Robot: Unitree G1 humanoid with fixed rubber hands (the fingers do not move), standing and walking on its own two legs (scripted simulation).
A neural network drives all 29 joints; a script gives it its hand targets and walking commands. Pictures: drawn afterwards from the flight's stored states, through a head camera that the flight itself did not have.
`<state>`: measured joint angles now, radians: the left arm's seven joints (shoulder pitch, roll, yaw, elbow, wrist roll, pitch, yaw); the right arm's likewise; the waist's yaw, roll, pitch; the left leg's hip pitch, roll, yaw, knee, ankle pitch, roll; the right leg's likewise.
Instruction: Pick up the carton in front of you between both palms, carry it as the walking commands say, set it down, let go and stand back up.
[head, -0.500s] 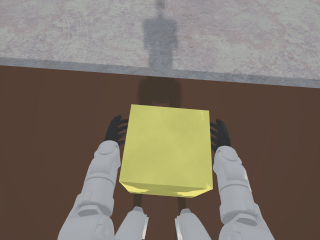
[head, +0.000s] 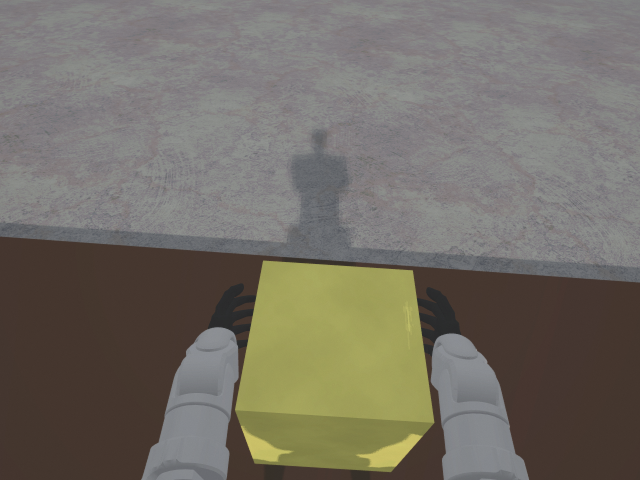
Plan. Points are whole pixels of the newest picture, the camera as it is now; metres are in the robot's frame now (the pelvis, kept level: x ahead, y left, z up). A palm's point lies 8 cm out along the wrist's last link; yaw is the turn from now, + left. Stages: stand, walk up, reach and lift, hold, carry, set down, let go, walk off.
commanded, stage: reach and lift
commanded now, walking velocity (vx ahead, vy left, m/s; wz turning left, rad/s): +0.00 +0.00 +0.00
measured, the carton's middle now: (330, 371) +0.28 +0.00 -0.05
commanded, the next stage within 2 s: hold in 0.98 s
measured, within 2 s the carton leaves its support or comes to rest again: neither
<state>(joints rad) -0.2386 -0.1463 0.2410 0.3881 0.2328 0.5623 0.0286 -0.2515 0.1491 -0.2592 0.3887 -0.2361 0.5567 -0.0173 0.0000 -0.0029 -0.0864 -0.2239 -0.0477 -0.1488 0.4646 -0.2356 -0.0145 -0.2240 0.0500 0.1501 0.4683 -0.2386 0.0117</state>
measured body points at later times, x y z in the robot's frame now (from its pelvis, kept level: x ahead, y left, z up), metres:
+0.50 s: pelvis -0.01 +0.00 +0.00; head -0.03 +0.00 +0.45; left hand +0.30 +0.15 +0.02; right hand +0.30 -0.15 +0.02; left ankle +0.01 +0.13 -0.74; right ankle +0.01 -0.13 -0.74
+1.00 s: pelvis +0.00 +0.00 +0.01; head -0.03 +0.00 +0.46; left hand +0.30 +0.15 +0.03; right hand +0.30 -0.15 +0.04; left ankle +0.01 +0.13 -0.74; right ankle +0.01 -0.13 -0.74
